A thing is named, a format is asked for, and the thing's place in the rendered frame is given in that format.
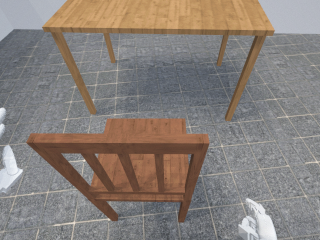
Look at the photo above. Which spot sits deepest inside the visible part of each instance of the table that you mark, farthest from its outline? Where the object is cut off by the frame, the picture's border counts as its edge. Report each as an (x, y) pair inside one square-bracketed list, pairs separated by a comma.
[(177, 17)]

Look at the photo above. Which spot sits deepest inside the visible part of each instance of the right robot hand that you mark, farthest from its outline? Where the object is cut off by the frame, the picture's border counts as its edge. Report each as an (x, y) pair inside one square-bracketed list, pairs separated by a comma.
[(260, 228)]

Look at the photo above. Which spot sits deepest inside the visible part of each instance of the chair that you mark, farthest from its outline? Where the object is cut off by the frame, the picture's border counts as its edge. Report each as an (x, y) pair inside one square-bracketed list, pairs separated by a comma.
[(139, 160)]

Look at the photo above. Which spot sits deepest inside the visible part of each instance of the left robot hand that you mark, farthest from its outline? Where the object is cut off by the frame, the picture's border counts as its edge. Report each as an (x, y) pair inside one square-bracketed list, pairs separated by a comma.
[(10, 174)]

